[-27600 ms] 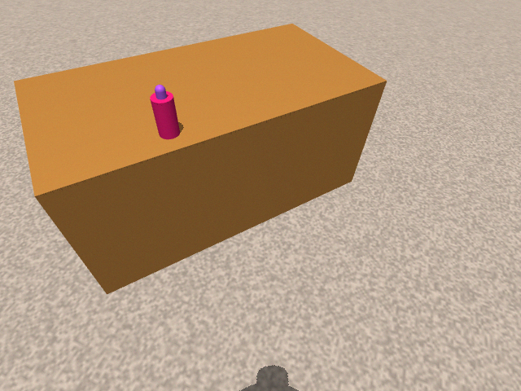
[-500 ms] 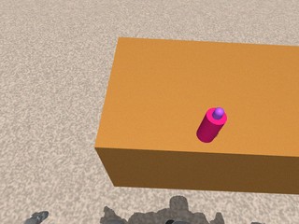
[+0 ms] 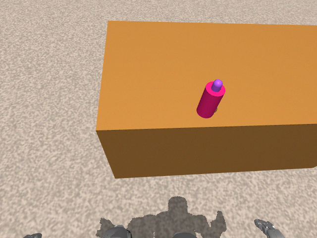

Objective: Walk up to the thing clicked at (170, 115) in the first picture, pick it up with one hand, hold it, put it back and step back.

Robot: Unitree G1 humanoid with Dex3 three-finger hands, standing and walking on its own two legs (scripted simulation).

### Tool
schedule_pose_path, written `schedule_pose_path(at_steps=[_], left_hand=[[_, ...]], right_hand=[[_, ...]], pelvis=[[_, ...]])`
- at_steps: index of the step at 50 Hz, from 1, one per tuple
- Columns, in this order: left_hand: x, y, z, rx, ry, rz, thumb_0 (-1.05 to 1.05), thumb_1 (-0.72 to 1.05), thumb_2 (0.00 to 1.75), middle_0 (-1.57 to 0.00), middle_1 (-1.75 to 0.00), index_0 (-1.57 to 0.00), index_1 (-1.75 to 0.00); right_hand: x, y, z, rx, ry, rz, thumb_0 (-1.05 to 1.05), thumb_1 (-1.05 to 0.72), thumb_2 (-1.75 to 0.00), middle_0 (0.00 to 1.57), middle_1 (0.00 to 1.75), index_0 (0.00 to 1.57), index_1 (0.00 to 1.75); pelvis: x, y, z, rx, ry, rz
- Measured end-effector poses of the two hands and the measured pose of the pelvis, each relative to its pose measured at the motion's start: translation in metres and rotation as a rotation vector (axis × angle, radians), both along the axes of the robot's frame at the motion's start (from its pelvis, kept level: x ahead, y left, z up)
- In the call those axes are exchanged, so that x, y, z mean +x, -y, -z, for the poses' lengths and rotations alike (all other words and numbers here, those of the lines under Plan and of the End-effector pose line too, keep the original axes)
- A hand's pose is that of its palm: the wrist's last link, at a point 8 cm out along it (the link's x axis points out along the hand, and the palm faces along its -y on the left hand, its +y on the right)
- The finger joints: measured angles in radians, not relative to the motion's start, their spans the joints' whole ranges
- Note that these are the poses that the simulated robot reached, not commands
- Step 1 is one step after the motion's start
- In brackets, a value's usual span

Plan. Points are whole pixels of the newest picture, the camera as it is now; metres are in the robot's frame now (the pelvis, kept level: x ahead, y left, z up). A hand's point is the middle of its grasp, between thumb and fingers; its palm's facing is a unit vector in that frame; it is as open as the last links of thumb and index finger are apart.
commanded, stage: step back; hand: right
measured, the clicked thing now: (211, 97) +0.58 -0.19 -0.07
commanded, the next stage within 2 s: none
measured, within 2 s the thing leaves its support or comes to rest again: neither
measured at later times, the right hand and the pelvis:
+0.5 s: hand out of the picture -0.03 -0.28 -0.15, palm faces -0.15 +0.89 -0.43, open 7.4 cm; pelvis -0.13 -0.02 -0.01, yaw +6 degrees
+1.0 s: hand out of the picture -0.16 -0.35 -0.15, palm faces -0.08 +0.91 -0.40, open 7.4 cm; pelvis -0.29 -0.08 +0.00, yaw +2 degrees
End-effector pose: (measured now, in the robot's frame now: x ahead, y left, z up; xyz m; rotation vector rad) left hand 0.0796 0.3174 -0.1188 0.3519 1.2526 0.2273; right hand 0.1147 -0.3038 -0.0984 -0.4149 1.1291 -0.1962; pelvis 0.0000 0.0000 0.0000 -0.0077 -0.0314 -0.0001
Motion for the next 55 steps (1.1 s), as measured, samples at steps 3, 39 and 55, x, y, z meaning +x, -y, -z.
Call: schedule_pose_path(at_steps=[3,39,55], left_hand=[[-0.014,0.012,-0.004,0.018,0.024,0.011,0.01,0.91,0.9,-0.2,-0.3,-0.2,-0.3],[-0.248,0.04,-0.002,0.009,0.01,-0.04,0.01,0.91,0.9,-0.2,-0.3,-0.2,-0.3],[-0.345,0.082,-0.03,0.078,0.094,-0.058,0.01,0.9,0.9,-0.21,-0.3,-0.2,-0.3]], right_hand=[[-0.01,0.014,0.012,0.022,0.023,0.004,0.0,-0.9,-0.89,0.21,0.3,0.21,0.3],[-0.195,0.048,-0.011,-0.02,0.081,-0.076,0.0,-0.9,-0.89,0.21,0.3,0.21,0.3],[-0.327,0.092,0.02,0.011,-0.078,-0.059,0.01,-0.91,-0.89,0.2,0.3,0.2,0.3]], pelvis=[[-0.016,0.012,0.007,-0.002,0.008,0.012],[-0.224,0.049,0.004,-0.008,0.007,-0.007],[-0.322,0.086,0.002,0.036,-0.004,-0.088]])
